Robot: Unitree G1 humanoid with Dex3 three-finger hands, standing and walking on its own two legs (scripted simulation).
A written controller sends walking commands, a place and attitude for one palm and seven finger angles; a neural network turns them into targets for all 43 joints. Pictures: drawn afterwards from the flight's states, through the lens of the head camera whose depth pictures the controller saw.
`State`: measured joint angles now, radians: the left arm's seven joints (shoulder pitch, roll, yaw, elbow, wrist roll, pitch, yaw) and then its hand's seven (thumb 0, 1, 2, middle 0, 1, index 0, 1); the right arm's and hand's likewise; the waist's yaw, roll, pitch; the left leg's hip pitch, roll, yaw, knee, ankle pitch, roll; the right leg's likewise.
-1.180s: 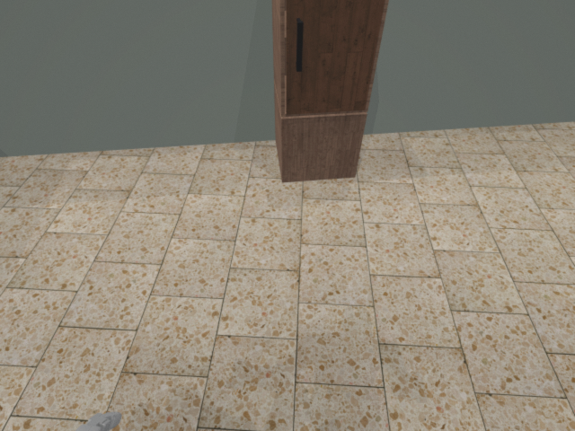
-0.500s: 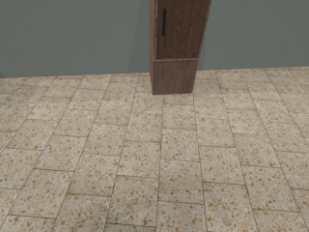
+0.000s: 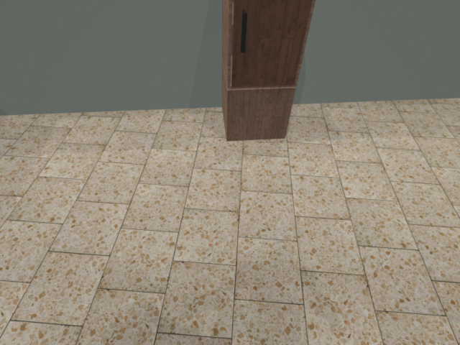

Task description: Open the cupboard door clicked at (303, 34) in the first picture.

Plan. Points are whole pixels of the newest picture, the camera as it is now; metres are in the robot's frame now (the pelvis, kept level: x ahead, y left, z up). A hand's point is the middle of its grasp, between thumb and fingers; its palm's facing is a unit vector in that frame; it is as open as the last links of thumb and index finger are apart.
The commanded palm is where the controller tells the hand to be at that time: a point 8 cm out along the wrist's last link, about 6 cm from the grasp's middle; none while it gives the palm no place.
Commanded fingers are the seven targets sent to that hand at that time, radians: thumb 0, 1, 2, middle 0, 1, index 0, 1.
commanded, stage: look at it before walking up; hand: left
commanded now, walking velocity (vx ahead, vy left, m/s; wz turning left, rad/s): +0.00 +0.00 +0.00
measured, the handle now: (243, 31) +1.43 +0.02 -0.05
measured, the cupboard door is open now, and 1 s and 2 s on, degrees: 0 0 0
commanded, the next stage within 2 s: walk to a spot facing it in 0.26 s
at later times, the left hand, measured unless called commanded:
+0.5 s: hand out of the picture +0.07 +0.23 -0.16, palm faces -0.04 -0.95 -0.32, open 7.4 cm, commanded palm none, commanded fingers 0.00 0.90 0.90 -0.20 -0.30 -0.20 -0.30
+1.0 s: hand out of the picture +0.14 +0.10 -0.16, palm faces -0.21 -0.96 -0.21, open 7.4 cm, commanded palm none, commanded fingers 0.00 0.90 0.90 -0.20 -0.30 -0.20 -0.30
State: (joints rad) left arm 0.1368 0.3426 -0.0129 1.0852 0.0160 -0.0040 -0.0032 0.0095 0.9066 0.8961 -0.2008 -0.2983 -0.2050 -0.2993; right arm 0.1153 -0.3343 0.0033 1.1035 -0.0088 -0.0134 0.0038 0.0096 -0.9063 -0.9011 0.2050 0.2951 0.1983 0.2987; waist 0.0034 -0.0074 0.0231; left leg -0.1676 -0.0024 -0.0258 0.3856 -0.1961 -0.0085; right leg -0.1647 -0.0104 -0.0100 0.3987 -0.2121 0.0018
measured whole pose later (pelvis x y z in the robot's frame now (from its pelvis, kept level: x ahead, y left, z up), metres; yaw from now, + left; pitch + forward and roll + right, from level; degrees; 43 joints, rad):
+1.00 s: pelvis +0.14 -0.08 +0.00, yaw -16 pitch +1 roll +1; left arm 0.42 0.15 0.02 1.04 0.02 -0.06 0.00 0.01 0.91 0.90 -0.20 -0.30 -0.20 -0.30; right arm 0.18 -0.21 -0.05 1.01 -0.02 -0.01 0.01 0.01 -0.91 -0.90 0.20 0.29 0.19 0.30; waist 0.02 0.01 0.03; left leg -0.63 0.11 0.05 1.15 -0.22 -0.06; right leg -0.09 0.07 0.01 0.39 -0.31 -0.09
